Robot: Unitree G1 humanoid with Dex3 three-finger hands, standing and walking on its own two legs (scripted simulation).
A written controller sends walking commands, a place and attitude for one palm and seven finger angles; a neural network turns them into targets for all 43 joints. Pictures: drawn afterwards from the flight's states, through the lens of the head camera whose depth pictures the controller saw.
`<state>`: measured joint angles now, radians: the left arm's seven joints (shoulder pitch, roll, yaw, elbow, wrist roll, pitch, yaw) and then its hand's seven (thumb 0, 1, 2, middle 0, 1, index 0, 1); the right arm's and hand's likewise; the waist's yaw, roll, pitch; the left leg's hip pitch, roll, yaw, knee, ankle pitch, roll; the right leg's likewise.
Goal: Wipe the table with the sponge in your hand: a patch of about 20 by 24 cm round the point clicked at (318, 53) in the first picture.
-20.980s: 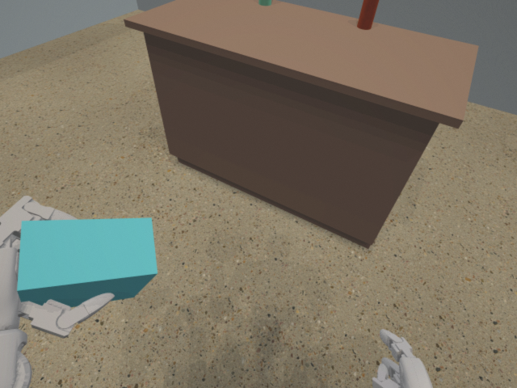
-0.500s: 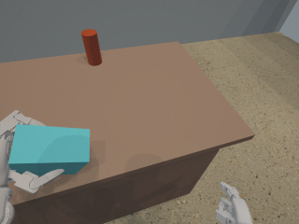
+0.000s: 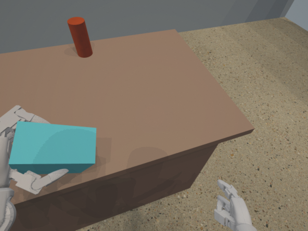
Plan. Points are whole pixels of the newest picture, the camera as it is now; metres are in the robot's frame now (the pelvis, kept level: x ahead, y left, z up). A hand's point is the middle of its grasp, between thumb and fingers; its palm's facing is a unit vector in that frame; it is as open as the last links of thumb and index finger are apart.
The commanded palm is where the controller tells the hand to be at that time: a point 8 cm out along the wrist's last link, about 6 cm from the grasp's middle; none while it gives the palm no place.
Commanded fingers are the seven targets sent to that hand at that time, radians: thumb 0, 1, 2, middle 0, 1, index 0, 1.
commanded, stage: shuffle to correct the standing spot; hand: left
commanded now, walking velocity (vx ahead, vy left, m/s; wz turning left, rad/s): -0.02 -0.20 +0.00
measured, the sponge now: (66, 152) +0.24 +0.20 +0.13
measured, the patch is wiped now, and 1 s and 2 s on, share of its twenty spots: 0.00 0.00 0.00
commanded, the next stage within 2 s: come to a stop and stand still in 0.02 s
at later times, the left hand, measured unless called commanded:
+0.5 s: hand (43, 148) +0.23 +0.23 +0.16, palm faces +0.37 -0.83 -0.41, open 10.8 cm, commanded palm +0.18 +0.27 +0.18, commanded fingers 0.00 0.10 1.30 -1.20 -1.60 -1.20 -1.60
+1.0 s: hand (11, 148) +0.22 +0.29 +0.16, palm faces +0.37 -0.84 -0.39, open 10.8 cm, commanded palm +0.17 +0.32 +0.18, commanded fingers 0.00 0.10 1.30 -1.20 -1.60 -1.20 -1.60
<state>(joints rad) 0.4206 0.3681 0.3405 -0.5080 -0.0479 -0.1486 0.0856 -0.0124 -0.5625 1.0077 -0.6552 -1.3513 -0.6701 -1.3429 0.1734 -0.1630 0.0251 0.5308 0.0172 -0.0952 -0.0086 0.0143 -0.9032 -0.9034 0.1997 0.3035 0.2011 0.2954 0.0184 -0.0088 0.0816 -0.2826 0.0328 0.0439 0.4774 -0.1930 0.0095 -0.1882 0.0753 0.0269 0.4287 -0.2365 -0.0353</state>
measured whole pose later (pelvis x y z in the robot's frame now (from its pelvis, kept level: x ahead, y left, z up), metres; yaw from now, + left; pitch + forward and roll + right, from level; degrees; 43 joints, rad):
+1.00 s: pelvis +0.01 +0.04 +0.00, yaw +1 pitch +0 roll -1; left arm 0.45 0.38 0.34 -0.51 -0.04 -0.15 0.11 -0.01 -0.56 1.01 -0.66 -1.35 -0.67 -1.34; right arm 0.19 -0.17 0.04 0.56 0.02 -0.09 -0.04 0.01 -0.90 -0.90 0.20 0.30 0.20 0.30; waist 0.02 -0.03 0.06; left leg -0.23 -0.04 0.04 0.40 -0.17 0.06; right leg -0.13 0.01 0.03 0.36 -0.22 0.01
